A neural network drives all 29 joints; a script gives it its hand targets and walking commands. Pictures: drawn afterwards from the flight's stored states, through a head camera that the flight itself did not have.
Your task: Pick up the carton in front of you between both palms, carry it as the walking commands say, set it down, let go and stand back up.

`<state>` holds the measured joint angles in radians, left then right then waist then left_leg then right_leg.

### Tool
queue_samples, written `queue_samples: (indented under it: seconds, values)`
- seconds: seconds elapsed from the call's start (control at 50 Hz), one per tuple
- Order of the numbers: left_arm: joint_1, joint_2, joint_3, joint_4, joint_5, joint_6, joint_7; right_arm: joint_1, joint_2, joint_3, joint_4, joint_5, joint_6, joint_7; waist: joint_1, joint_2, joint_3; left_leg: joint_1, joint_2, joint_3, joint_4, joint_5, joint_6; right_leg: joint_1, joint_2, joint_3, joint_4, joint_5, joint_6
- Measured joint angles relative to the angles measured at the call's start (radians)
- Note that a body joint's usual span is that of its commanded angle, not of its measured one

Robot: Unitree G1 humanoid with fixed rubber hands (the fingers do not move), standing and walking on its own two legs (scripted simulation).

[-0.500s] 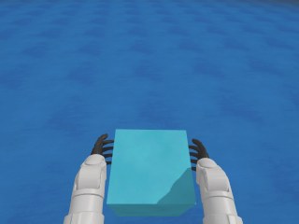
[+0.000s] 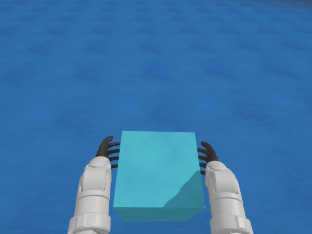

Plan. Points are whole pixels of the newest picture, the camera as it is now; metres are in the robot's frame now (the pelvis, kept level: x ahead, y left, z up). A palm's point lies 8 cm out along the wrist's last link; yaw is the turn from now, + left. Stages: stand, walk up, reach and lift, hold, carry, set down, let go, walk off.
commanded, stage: set down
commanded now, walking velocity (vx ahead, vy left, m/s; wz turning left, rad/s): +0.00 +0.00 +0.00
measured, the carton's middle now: (156, 179) +0.31 +0.00 -0.06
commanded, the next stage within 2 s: none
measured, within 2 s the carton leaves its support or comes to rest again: neither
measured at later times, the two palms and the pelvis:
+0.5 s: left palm (117, 182) +0.34 +0.14 -0.13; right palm (198, 183) +0.35 -0.15 -0.14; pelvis -0.03 +0.00 -0.06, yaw +1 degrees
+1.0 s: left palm (126, 190) +0.39 +0.12 -0.27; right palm (194, 189) +0.40 -0.17 -0.29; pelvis -0.04 -0.01 -0.20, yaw +0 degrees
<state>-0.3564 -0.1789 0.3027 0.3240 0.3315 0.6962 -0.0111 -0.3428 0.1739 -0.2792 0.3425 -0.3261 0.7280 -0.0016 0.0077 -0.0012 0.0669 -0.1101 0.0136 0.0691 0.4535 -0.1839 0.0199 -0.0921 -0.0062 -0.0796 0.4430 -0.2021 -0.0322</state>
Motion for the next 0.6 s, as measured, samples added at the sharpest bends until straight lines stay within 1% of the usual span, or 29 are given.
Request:
queue_samples:
  seconds: [0.1,0.18,0.24,0.3,0.38,0.42,0.48,0.54,0.6]
  values:
    - [-0.137,-0.048,0.147,0.13,0.085,-0.061,0.015,-0.123,0.028,-0.151,0.142,-0.088,-0.08,0.013,-0.002,-0.004,0.026,-0.041,-0.033,-0.052,0.074,-0.03,0.01,-0.048,0.025,0.055,0.087,-0.026,-0.001]
    - [-0.24,-0.075,0.248,0.218,0.154,-0.123,0.032,-0.222,0.017,-0.25,0.247,-0.156,-0.149,0.028,-0.004,-0.003,0.041,-0.11,-0.045,-0.058,0.141,-0.055,0.012,-0.12,0.029,0.074,0.166,-0.059,-0.003]
    - [-0.284,-0.089,0.3,0.247,0.191,-0.17,0.037,-0.274,0.005,-0.286,0.295,-0.191,-0.195,0.036,-0.003,0.002,0.046,-0.192,-0.049,-0.055,0.187,-0.066,0.012,-0.206,0.026,0.078,0.219,-0.074,0.001]
    - [-0.295,-0.095,0.322,0.254,0.199,-0.233,0.04,-0.298,-0.006,-0.29,0.318,-0.202,-0.254,0.046,-0.002,0.005,0.046,-0.309,-0.049,-0.051,0.234,-0.072,0.011,-0.325,0.025,0.08,0.27,-0.081,0.004]
    - [-0.281,-0.095,0.304,0.24,0.164,-0.345,0.06,-0.305,-0.024,-0.258,0.324,-0.175,-0.36,0.043,-0.002,0.009,0.057,-0.498,-0.047,-0.051,0.301,-0.074,0.007,-0.515,0.027,0.077,0.34,-0.085,0.002]
    - [-0.27,-0.091,0.281,0.229,0.129,-0.408,0.077,-0.303,-0.034,-0.23,0.32,-0.142,-0.42,0.031,-0.004,0.011,0.061,-0.606,-0.046,-0.053,0.344,-0.077,0.004,-0.623,0.027,0.073,0.383,-0.089,0.0]
    - [-0.255,-0.08,0.231,0.205,0.056,-0.487,0.11,-0.301,-0.055,-0.172,0.303,-0.075,-0.493,0.004,-0.008,0.014,0.053,-0.781,-0.045,-0.056,0.423,-0.089,0.0,-0.796,0.027,0.066,0.462,-0.103,-0.003]
    - [-0.238,-0.069,0.172,0.167,-0.027,-0.534,0.146,-0.294,-0.081,-0.103,0.274,0.008,-0.534,-0.031,-0.005,0.012,0.01,-0.957,-0.042,-0.055,0.515,-0.112,-0.005,-0.974,0.029,0.064,0.556,-0.125,-0.007]
    - [-0.224,-0.061,0.129,0.127,-0.094,-0.55,0.173,-0.298,-0.099,-0.056,0.251,0.076,-0.546,-0.06,0.004,0.005,-0.063,-1.112,-0.05,-0.072,0.611,-0.147,-0.016,-1.134,0.038,0.069,0.652,-0.154,-0.01]
